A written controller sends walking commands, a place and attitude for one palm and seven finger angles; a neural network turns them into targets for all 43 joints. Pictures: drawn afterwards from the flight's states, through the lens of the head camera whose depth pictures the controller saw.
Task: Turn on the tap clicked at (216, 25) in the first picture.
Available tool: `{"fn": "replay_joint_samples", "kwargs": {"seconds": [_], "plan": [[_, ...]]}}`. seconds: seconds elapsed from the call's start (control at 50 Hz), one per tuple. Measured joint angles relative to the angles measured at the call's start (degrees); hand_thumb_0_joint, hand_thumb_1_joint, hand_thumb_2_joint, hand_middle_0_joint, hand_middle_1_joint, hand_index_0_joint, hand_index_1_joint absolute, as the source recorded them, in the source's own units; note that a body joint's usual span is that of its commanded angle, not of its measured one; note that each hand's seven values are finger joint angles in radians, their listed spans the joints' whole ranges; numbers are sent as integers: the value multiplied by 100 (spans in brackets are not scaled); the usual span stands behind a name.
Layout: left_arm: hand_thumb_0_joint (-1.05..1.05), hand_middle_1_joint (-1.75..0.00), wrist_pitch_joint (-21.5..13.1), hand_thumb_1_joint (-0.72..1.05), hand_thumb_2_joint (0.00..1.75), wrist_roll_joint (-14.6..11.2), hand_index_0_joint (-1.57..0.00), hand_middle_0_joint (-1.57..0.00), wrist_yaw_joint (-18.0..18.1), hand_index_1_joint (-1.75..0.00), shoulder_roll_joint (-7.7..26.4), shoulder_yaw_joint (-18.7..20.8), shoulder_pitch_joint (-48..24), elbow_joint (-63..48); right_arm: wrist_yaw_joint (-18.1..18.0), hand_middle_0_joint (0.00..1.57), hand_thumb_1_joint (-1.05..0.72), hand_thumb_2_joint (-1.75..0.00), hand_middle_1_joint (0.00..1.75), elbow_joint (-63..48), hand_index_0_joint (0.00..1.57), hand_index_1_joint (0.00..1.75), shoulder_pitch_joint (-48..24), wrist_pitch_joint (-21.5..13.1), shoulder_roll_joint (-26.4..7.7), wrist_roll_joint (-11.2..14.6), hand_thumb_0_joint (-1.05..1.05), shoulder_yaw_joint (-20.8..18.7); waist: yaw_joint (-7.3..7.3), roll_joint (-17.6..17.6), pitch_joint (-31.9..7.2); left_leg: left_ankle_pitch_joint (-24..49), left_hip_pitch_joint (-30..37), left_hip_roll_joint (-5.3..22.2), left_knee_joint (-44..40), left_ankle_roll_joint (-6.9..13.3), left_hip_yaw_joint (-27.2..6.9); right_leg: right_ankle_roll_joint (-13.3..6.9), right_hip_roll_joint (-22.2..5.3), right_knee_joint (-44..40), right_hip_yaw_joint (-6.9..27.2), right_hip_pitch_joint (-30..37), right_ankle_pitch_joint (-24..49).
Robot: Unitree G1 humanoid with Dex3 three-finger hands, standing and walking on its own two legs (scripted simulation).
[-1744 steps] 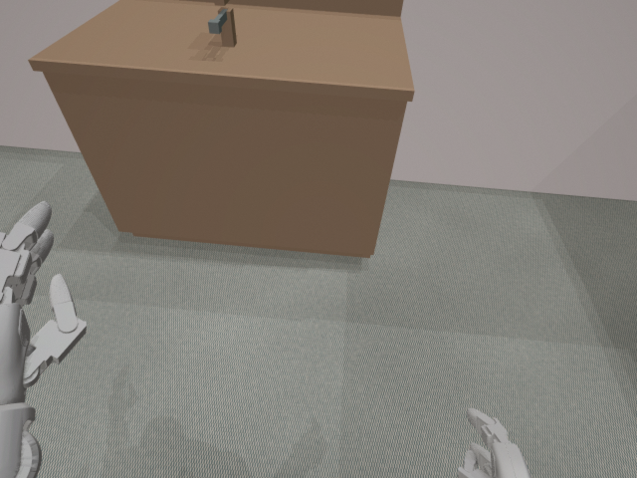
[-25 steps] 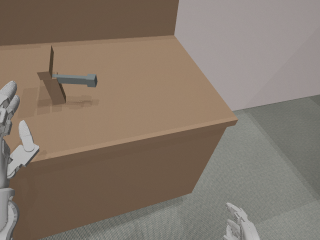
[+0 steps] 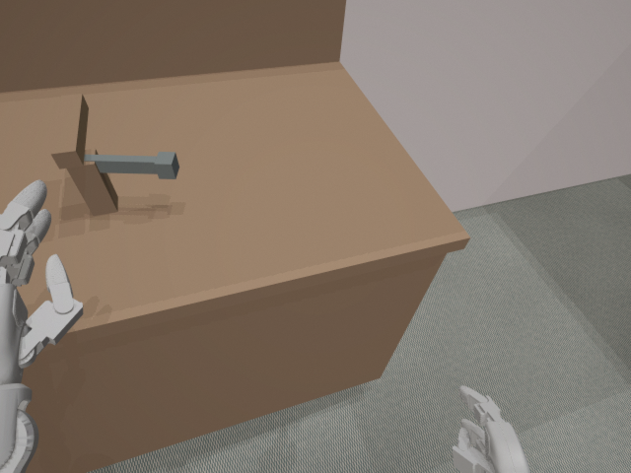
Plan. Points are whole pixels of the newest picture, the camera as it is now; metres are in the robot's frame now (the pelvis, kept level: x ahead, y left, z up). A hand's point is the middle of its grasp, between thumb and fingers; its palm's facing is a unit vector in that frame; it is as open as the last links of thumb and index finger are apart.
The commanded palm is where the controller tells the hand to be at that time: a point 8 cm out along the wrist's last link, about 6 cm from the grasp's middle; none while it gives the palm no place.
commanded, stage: look again from close up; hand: left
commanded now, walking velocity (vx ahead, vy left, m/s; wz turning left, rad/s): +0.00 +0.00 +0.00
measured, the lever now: (167, 165) +0.48 +0.27 +0.10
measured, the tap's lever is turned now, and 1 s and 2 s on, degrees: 74 74 74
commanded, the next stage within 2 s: turn the palm inward beside the body in 0.32 s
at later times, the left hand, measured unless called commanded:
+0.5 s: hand (52, 276) +0.23 +0.27 +0.18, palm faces +0.45 -0.80 -0.39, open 7.4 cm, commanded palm +0.15 +0.28 +0.17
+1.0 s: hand (111, 341) +0.19 +0.21 +0.15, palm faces +0.54 -0.79 -0.28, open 7.4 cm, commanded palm +0.13 +0.25 +0.16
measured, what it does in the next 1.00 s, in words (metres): shifts its weight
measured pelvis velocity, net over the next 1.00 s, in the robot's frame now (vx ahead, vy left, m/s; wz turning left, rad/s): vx -0.01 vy -0.06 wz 0.08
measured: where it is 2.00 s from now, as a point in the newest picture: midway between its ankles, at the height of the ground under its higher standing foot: outside the picture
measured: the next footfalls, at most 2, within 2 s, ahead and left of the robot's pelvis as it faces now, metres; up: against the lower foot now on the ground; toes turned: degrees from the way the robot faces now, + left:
none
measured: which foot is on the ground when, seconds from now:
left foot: down 0.00-1.00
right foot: down 0.00-1.00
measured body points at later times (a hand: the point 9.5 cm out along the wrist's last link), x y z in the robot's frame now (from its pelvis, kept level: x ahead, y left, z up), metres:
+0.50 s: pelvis -0.01 -0.01 +0.00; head +0.01 +0.00 +0.45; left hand +0.20 +0.31 +0.20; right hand +0.18 -0.22 -0.08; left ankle +0.00 +0.08 -0.74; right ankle +0.01 -0.14 -0.74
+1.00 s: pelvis -0.01 -0.06 -0.01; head -0.03 -0.08 +0.43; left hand +0.16 +0.25 +0.17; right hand +0.20 -0.26 -0.10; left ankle +0.00 +0.08 -0.74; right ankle +0.01 -0.14 -0.74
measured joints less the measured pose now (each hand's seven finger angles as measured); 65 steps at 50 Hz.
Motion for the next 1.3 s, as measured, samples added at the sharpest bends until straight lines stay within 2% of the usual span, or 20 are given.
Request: {"fn": "replay_joint_samples", "kwargs": {"seconds": [0.26, 0.42, 0.44, 0.46, 0.48, 0.5, 0.54, 0.56, 0.6, 0.64, 0.7, 0.74, 0.8, 0.86, 0.94, 1.02, 1.14, 1.22, 1.3], "plan": [[2, -30, 32, 89, 90, -29, -21, -21, 38, -30, 34, 10, 97, -12, -36, 20, -91, -90, 29, 28, 20, 30, 45, 66, 33, 15, 1, -3, -58, 61, -25, 27, 12, 29, -33, -33, -28, -35, 31, -43, -26, 22, 23], [2, -30, 86, 89, 90, -33, -21, -20, 50, -30, -16, -32, 95, 22, -49, 20, -91, -90, 29, 25, 20, 30, 37, 102, 20, 29, 1, -17, -30, 70, -43, 47, 31, 22, -51, -37, -44, -40, 26, -43, -42, 41, 26], [2, -30, 59, 89, 90, 11, -21, -21, 29, -30, 198, -90, -147, 82, -182, 20, -91, -90, 29, -161, 20, 30, 161, 120, -46, 120, 1, 93, 29, 81, -10, 31, -48, 22, 39, -32, -93, -12, 35, 58, -65, -18, -41], [2, -30, 12, 89, 90, 197, -21, -21, -93, -30, 486, -76, -616, 310, -225, 20, -91, -90, 29, -211, 20, 30, 259, 12, -62, 24, 1, 109, 140, 58, 60, 21, -82, -13, 111, -37, -137, -66, 12, 209, -87, -73, -61], [2, -30, 74, 89, 90, 197, -21, -21, -192, -30, 636, -31, -1079, 594, -165, 20, -91, -90, 29, -111, 20, 30, 260, -72, -55, -36, 1, 101, 193, 41, 86, 34, -86, -51, 131, -63, -179, -114, -23, 328, -119, -103, -127], [2, -30, 277, 89, 90, 24, -21, -21, -279, -30, 644, 56, -1421, 774, -74, 20, -91, -90, 29, 47, 20, 30, 207, -117, -48, -80, 1, 116, 212, 28, 61, 59, -68, -77, 108, -91, -193, -132, -50, 396, -129, -121, -177], [2, -30, 707, 89, 90, -323, -21, -21, -405, -30, 502, 279, -1687, 956, 69, 20, -91, -90, 29, 350, 20, 30, 75, -151, -41, -91, 1, 174, 206, 44, -85, 86, 1, -69, 50, -113, -143, -112, -44, 422, -76, -114, -199], [2, -30, 922, 89, 90, -394, -21, -21, -433, -30, 392, 329, -1657, 963, 128, 20, -91, -90, 29, 435, 20, 30, 28, -149, -49, -65, 1, 196, 176, 80, -167, 77, 25, -51, 47, -114, -118, -106, -26, 422, -50, -102, -194], [2, -30, 1228, 90, 90, -343, -20, -20, -431, -30, 172, 229, -1393, 843, 202, 20, -91, -90, 29, 480, 20, 30, -47, -142, -73, -20, 1, 211, 96, 153, -257, 41, 48, -32, 93, -109, -95, -125, -8, 492, -28, -100, -220], [2, -30, 1352, 90, 90, -214, -20, -20, -372, -30, 13, -28, -939, 622, 220, 20, -91, -90, 30, 432, 20, 30, -115, -135, -92, -21, 1, 204, 15, 197, -278, -1, 26, -27, 187, -116, -93, -149, -6, 642, -27, -149, -291], [2, -30, 1170, 90, 90, -135, -20, -20, -179, -30, -110, -362, -352, 375, 162, 20, -91, -90, 30, 364, 20, 30, -163, -176, -83, -80, 1, 153, -6, 191, -308, -68, -105, -8, 381, -158, -124, -199, 4, 911, -59, -303, -416], [2, -30, 933, 89, 90, -140, -21, -20, 6, -30, -156, -435, -204, 353, 102, 20, -91, -90, 30, 390, 20, 30, -179, -228, -75, -93, 1, 118, 52, 168, -305, -119, -214, 19, 541, -201, -182, -242, 25, 1072, -118, -395, -493], [2, -30, 683, 89, 90, -71, -21, -21, 323, -30, -183, -372, -369, 487, 23, 20, -91, -90, 29, 511, 20, 30, -175, -301, -98, -106, 1, 86, 185, 174, -303, -192, -365, 63, 763, -262, -324, -311, 63, 1237, -259, -474, -582], [2, -30, 701, 89, 90, -47, -21, -21, 453, -30, -236, -257, -667, 664, -58, 20, -91, -90, 29, 680, 20, 30, -199, -344, -145, -101, 1, 110, 265, 238, -293, -246, -430, 91, 900, -292, -468, -370, 95, 1309, -398, -467, -643], [2, -30, 1007, 89, 90, -114, -20, -20, 308, -30, -225, -299, -848, 744, -190, 20, -91, -90, 29, 825, 20, 30, -235, -376, -169, -74, 1, 138, 298, 358, -297, -277, -379, 130, 911, -318, -566, -420, 144, 1273, -487, -371, -681], [2, -30, 1169, 90, 90, -264, -20, -20, 140, -30, -192, -400, -712, 671, -254, 20, -91, -90, 29, 851, 20, 30, -256, -443, -137, -57, 1, 112, 253, 428, -337, -296, -315, 172, 836, -352, -561, -465, 191, 1215, -477, -326, -702], [2, -30, 1095, 89, 90, -519, -21, -20, 72, -30, -204, -220, -233, 432, -217, 20, -91, -90, 29, 779, 20, 30, -166, -497, -142, -50, 1, 28, 210, 392, -460, -363, -317, 198, 778, -427, -513, -499, 213, 1261, -426, -395, -814], [2, -30, 1037, 89, 90, -635, -21, -20, 29, -30, -282, -89, -17, 360, -205, 20, -91, -90, 29, 742, 20, 30, -55, -535, -237, -34, 1, -46, 246, 371, -507, -428, -360, 174, 828, -436, -531, -495, 187, 1342, -442, -440, -908], [2, -30, 958, 89, 90, -652, -20, -20, 19, -30, -405, -152, 49, 305, -224, 20, -91, -90, 29, 737, 20, 30, 13, -638, -332, -20, 1, -103, 300, 380, -495, -483, -421, 136, 918, -437, -563, -483, 148, 1433, -473, -485, -978]]}}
